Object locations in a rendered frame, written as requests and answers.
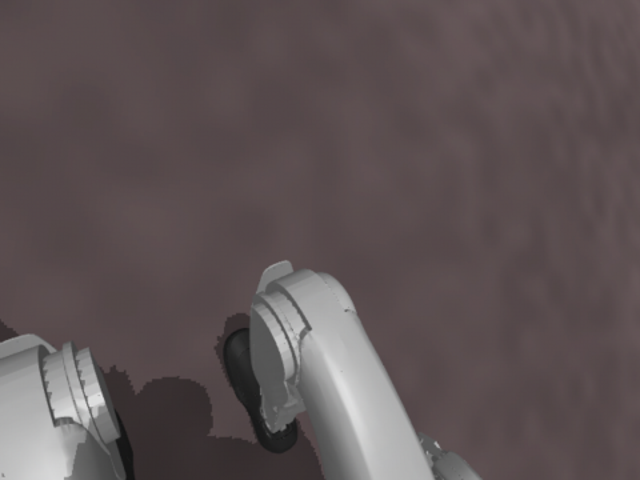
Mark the left robot foot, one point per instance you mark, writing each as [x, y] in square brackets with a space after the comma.
[125, 450]

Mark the right robot foot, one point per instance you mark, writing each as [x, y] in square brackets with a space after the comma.
[236, 354]

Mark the right robot hand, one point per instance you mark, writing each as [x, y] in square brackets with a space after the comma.
[446, 465]

